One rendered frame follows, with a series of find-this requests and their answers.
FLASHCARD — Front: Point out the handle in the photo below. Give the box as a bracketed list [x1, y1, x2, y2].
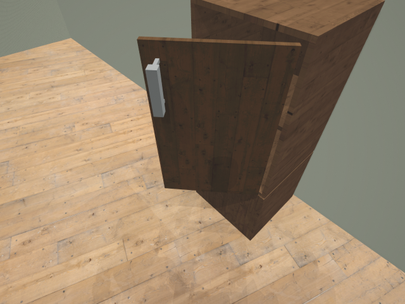
[145, 58, 165, 117]

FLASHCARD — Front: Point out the cupboard door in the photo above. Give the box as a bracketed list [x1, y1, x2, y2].
[137, 36, 301, 195]

